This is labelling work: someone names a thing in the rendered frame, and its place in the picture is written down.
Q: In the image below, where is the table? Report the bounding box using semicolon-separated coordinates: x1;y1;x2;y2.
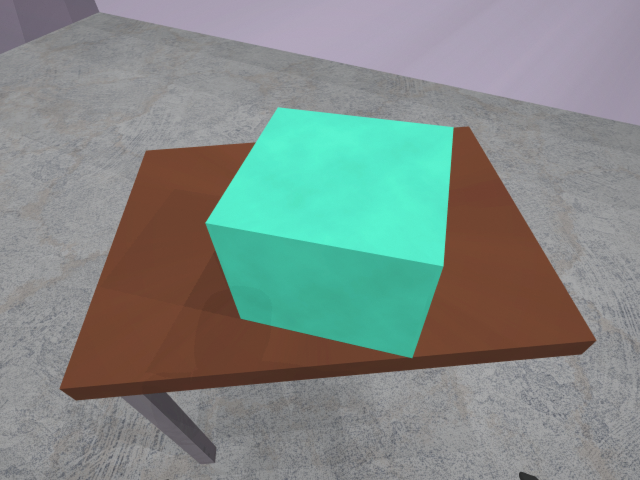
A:
60;126;597;464

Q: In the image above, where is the carton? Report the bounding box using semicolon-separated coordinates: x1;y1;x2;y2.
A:
205;107;454;358

